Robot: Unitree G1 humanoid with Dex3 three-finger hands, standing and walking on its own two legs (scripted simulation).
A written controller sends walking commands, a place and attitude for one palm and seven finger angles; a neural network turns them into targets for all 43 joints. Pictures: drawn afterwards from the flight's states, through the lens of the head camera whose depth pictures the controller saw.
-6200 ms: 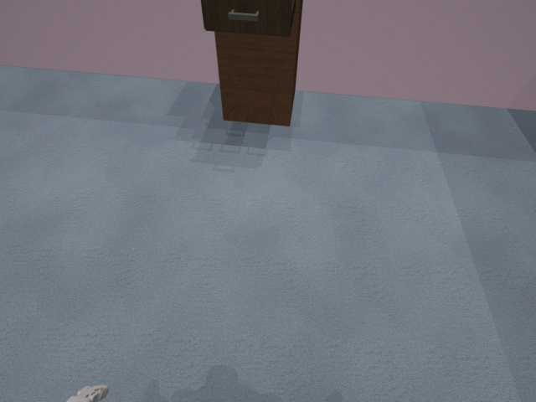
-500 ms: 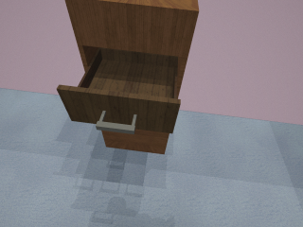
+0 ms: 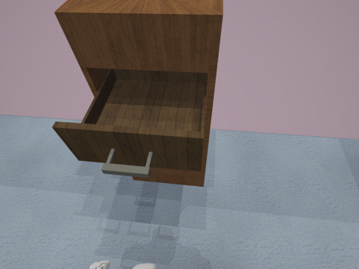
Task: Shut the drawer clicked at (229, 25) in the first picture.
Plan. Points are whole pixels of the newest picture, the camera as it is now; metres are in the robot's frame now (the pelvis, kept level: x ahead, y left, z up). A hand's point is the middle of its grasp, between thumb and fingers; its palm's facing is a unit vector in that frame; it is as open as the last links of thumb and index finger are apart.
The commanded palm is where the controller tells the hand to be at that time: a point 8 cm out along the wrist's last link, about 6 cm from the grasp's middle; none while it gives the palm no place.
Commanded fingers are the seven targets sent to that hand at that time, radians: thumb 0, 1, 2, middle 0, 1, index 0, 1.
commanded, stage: come to a stop and stand still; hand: left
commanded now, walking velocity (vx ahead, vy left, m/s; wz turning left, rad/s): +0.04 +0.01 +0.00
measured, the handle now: (128, 162) +0.37 +0.17 -0.03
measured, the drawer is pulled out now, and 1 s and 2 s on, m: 0.25 0.25 0.25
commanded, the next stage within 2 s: look again from close up in 0.96 s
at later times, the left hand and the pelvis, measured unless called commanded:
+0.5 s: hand out of the picture -0.07 +0.24 -0.18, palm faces +0.03 -0.98 -0.21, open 7.4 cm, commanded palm none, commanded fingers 0.00 0.90 0.90 -0.20 -0.30 -0.20 -0.30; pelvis -0.06 +0.06 +0.00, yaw -2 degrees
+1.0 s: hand out of the picture -0.08 +0.20 -0.18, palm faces +0.01 -0.99 -0.16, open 7.4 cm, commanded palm none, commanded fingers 0.00 0.90 0.90 -0.20 -0.30 -0.20 -0.30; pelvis -0.07 +0.05 +0.00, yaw -1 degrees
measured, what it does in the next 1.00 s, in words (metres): steps on the spot: left foot, then right foot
